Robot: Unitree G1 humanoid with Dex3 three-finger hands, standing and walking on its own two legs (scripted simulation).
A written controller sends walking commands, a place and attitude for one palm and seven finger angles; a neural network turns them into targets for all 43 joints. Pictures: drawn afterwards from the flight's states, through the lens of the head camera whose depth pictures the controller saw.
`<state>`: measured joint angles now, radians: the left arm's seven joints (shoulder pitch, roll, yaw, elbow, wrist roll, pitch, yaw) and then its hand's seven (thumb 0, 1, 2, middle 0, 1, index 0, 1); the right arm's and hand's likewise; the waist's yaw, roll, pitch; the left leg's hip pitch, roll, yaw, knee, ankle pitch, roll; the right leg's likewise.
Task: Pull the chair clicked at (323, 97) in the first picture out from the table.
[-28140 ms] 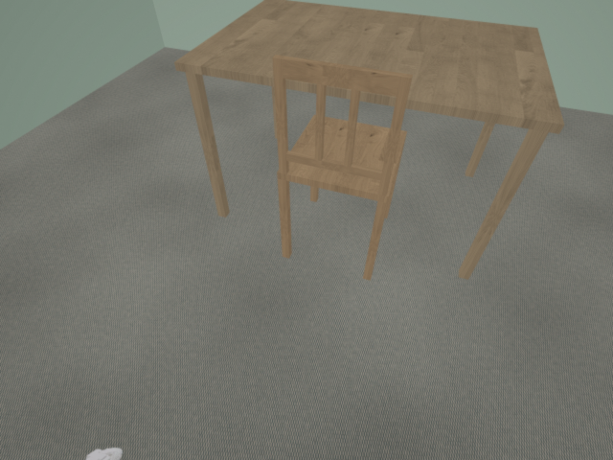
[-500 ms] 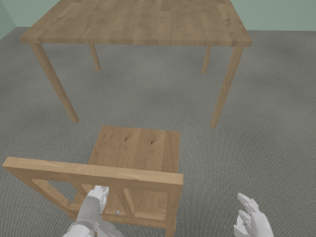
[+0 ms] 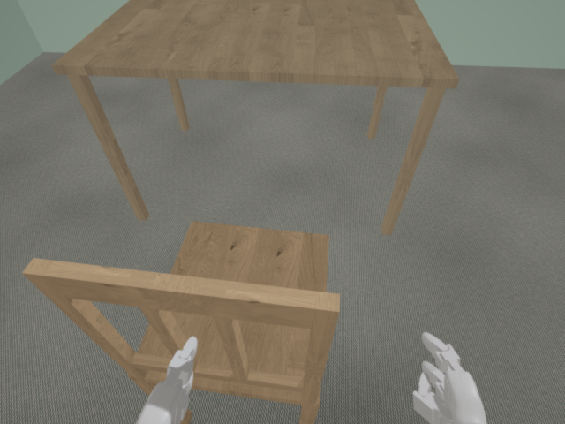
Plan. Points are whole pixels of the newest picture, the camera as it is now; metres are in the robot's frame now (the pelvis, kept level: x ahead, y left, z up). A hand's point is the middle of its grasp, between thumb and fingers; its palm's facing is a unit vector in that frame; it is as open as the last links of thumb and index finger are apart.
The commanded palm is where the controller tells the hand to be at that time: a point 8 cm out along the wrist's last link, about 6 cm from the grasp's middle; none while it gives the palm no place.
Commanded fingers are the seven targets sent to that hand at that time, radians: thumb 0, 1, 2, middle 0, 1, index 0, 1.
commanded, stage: draw the fingers out of the gap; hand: left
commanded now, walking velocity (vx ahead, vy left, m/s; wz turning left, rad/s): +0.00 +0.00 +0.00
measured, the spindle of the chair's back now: (173, 339) +0.26 +0.19 -0.05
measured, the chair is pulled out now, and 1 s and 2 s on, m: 0.66 0.66 0.66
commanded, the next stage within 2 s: draw the hand back to the body in 0.02 s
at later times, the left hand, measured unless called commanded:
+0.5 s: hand (172, 416) +0.14 +0.13 +0.07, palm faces -0.02 -1.00 -0.08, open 17.5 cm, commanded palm +0.10 +0.20 +0.09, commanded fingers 0.00 -0.55 0.20 0.00 0.00 0.00 0.00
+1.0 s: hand (55, 355) +0.17 +0.22 +0.15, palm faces +0.35 -0.84 -0.41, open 14.2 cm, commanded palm +0.12 +0.26 +0.18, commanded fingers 0.00 0.32 0.62 -0.12 -0.18 -0.12 -0.18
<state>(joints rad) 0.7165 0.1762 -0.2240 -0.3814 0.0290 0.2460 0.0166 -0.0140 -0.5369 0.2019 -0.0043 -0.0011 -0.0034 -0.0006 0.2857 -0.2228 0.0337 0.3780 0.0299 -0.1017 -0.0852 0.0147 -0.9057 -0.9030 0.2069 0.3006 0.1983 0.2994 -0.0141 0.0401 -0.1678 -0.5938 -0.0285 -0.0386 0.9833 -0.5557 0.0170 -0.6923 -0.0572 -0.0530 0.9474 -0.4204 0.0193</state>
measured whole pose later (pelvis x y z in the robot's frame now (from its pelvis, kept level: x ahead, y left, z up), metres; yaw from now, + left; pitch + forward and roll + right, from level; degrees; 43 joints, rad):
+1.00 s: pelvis +0.00 +0.00 +0.04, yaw +0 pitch -1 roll -2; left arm 0.64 0.34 0.17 -0.48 -0.04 0.00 0.17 -0.01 -0.02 0.45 -0.08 -0.11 -0.08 -0.11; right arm 0.24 -0.22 0.03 0.58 0.03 -0.14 -0.13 0.01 -0.91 -0.90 0.20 0.30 0.20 0.30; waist 0.06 0.07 -0.05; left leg -0.25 0.00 -0.06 0.72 -0.45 0.01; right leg -0.34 -0.03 -0.08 0.67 -0.31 0.01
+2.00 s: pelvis +0.00 +0.00 +0.06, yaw -2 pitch -2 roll +0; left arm 0.45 0.35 0.38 -0.40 -0.05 -0.09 0.15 0.01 0.89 0.90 -0.21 -0.30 -0.21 -0.30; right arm 0.15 -0.23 0.01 0.62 0.01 -0.07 -0.07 0.01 -0.91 -0.90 0.21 0.30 0.20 0.30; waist 0.04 0.06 0.06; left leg -0.10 0.00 0.00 0.45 -0.31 0.01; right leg -0.22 -0.03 -0.03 0.44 -0.19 0.01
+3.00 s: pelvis -0.09 +0.00 +0.04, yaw +2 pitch +1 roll +0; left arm 0.51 0.42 0.44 -0.56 0.00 -0.22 0.18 0.01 0.89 0.90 -0.21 -0.30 -0.21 -0.30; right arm 0.18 -0.22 -0.02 0.62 -0.01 -0.11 -0.06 0.01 -0.91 -0.90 0.21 0.30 0.20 0.30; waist 0.01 -0.03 0.07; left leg -0.42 -0.02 0.00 0.64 -0.27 0.02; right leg -0.47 -0.04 -0.01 0.56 -0.11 0.01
